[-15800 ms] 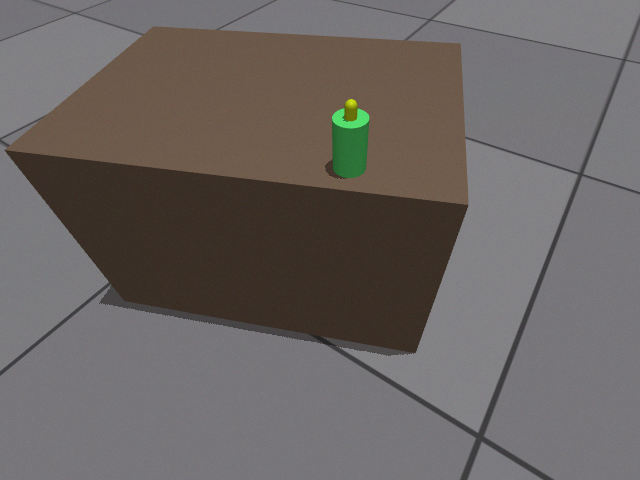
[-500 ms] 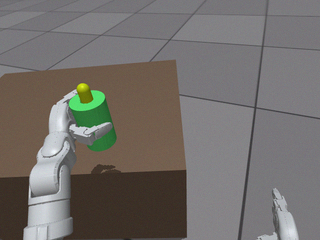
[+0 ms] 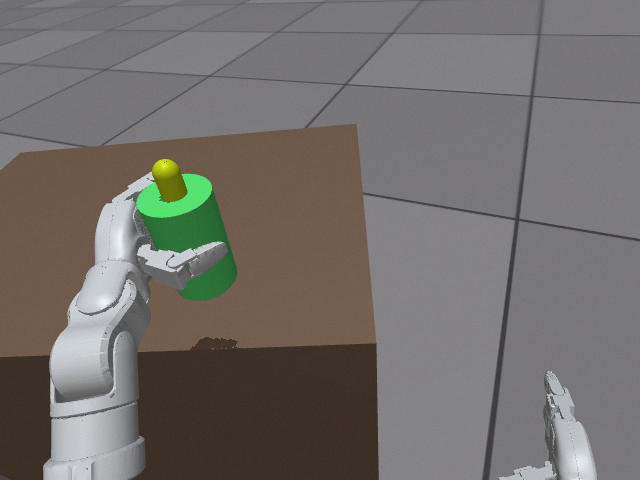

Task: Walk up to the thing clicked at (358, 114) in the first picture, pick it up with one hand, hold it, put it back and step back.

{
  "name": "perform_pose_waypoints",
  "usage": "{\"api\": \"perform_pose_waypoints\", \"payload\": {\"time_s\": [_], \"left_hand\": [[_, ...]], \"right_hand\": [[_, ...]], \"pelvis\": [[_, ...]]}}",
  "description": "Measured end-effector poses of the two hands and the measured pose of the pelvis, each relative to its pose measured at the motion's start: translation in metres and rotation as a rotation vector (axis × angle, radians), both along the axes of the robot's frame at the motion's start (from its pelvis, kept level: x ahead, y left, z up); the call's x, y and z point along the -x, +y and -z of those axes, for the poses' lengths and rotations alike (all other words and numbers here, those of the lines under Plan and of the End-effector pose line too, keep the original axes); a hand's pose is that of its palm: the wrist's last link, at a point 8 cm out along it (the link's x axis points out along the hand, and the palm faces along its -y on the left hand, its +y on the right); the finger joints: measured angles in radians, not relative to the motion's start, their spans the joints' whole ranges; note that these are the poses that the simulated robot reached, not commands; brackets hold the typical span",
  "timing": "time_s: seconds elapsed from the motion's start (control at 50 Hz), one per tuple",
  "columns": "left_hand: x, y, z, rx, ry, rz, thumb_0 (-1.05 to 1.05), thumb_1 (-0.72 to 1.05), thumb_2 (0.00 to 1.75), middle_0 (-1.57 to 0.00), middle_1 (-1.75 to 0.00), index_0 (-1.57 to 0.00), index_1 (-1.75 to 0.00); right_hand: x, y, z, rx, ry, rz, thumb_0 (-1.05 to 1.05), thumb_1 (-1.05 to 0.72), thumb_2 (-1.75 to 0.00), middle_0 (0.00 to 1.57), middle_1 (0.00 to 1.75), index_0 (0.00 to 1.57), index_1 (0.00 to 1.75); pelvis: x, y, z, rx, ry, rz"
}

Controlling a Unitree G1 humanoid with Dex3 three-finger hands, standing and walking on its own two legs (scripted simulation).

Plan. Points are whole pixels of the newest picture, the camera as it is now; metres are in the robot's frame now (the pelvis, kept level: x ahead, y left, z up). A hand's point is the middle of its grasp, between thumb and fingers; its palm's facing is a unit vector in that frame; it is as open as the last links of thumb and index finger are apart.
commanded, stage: hold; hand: left
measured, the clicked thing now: (187, 226) +0.32 +0.16 +0.22
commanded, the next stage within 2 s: none
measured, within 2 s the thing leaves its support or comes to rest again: neither
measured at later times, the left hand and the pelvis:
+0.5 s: hand (180, 248) +0.31 +0.17 +0.20, palm faces +0.15 -0.99 -0.04, open 10.7 cm; pelvis +0.00 +0.00 +0.00, yaw +0 degrees
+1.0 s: hand (184, 238) +0.32 +0.17 +0.21, palm faces +0.14 -0.99 -0.03, open 10.7 cm; pelvis +0.00 +0.00 +0.00, yaw +0 degrees
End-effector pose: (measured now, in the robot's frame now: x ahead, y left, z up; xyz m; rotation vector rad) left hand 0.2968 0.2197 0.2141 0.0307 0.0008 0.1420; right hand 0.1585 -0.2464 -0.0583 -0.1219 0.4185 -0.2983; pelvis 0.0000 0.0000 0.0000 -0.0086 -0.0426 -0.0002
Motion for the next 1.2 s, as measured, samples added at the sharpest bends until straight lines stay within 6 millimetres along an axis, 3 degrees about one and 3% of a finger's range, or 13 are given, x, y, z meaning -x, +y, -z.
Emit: {"api": "perform_pose_waypoints", "payload": {"time_s": [0.36, 0.64, 0.86, 1.2], "left_hand": [[0.009, -0.001, 0.011, 0.006, 0.034, 0.003, 0.0, -0.54, 1.11, -0.7, -1.12, -0.7, -1.11], [0.019, 0.004, 0.008, -0.016, 0.012, -0.004, 0.0, -0.54, 1.11, -0.68, -1.13, -0.69, -1.12], [0.012, 0.0, -0.001, -0.004, 0.001, 0.012, 0.0, -0.53, 1.11, -0.68, -1.13, -0.69, -1.12], [0.011, -0.001, 0.005, -0.015, 0.019, 0.005, 0.0, -0.53, 1.11, -0.67, -1.14, -0.68, -1.13]], "right_hand": [[0.002, -0.001, 0.003, -0.007, 0.015, -0.006, -0.02, 0.52, -0.06, 0.06, 0.05, 0.06, 0.05], [0.002, 0.001, 0.006, 0.0, 0.022, -0.016, -0.02, 0.52, -0.07, 0.06, 0.05, 0.06, 0.05], [0.001, -0.002, 0.006, 0.0, 0.012, -0.004, -0.02, 0.52, -0.07, 0.06, 0.05, 0.06, 0.05], [0.003, -0.005, 0.006, -0.001, 0.026, 0.008, -0.02, 0.52, -0.06, 0.06, 0.05, 0.06, 0.05]], "pelvis": [[0.002, -0.001, 0.0, -0.001, -0.001, 0.0], [0.003, -0.001, 0.0, 0.0, -0.004, -0.006], [0.004, -0.003, 0.0, -0.002, -0.002, -0.007], [0.002, -0.003, 0.0, -0.002, 0.002, 0.0]]}}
